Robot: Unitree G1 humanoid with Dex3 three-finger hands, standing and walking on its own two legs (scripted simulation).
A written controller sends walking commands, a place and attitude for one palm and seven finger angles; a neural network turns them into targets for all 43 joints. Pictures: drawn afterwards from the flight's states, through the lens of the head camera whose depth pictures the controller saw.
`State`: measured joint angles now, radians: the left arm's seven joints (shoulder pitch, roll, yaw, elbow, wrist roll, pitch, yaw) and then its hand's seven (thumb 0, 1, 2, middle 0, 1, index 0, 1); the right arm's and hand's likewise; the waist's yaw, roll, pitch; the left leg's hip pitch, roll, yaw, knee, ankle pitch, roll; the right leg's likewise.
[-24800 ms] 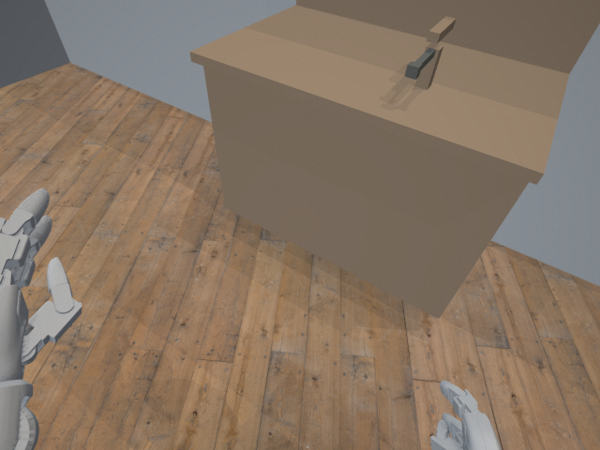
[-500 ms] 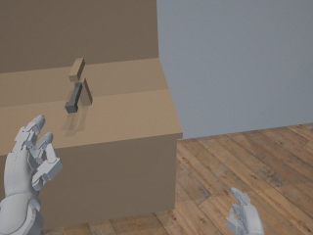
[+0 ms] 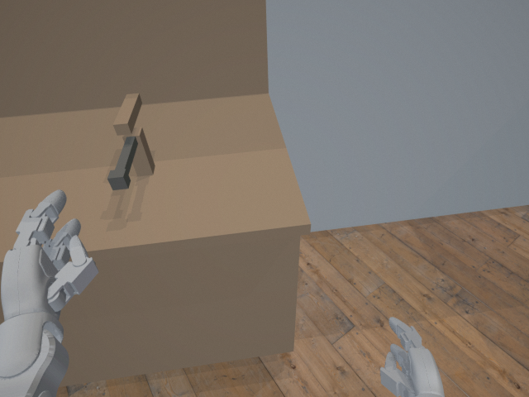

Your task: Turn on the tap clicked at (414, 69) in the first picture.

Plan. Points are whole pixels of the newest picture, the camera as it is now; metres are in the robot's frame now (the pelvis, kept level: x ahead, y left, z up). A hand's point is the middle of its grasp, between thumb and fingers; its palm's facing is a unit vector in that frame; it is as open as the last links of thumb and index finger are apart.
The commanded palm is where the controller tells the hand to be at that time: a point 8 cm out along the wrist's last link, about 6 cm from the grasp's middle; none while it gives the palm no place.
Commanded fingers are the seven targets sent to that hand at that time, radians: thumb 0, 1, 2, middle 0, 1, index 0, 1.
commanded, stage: reach beside the lever's end, fingers flat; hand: left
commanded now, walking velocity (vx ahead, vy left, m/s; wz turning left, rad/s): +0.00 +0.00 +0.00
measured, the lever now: (119, 179) +0.41 +0.35 +0.12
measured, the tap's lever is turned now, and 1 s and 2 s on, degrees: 0 0 0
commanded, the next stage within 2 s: none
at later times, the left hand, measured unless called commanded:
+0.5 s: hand (87, 240) +0.24 +0.29 +0.15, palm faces +0.54 -0.84 -0.07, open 7.5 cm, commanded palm +0.20 +0.33 +0.16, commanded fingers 0.00 0.90 0.90 -0.19 -0.26 -0.19 -0.26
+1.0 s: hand (85, 217) +0.30 +0.33 +0.14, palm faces +0.55 -0.83 -0.06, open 7.7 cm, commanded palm +0.26 +0.37 +0.14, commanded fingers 0.00 0.90 0.90 -0.17 -0.20 -0.17 -0.20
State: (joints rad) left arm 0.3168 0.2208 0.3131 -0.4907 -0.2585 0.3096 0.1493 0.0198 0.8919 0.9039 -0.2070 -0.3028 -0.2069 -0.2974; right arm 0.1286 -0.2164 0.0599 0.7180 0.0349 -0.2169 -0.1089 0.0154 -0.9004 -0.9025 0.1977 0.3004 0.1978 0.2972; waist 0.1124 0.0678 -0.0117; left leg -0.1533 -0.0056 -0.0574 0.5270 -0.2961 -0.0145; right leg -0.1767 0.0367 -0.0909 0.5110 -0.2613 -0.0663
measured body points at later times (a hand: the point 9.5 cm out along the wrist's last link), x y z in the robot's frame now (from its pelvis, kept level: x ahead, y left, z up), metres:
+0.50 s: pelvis +0.00 +0.01 +0.00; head -0.02 -0.01 +0.45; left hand +0.21 +0.33 +0.16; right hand +0.19 -0.21 -0.08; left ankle +0.00 +0.13 -0.73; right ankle +0.02 -0.07 -0.73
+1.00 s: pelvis +0.00 +0.01 +0.00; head +0.00 +0.00 +0.45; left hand +0.26 +0.37 +0.14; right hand +0.17 -0.23 -0.09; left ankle +0.00 +0.13 -0.73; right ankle +0.02 -0.07 -0.73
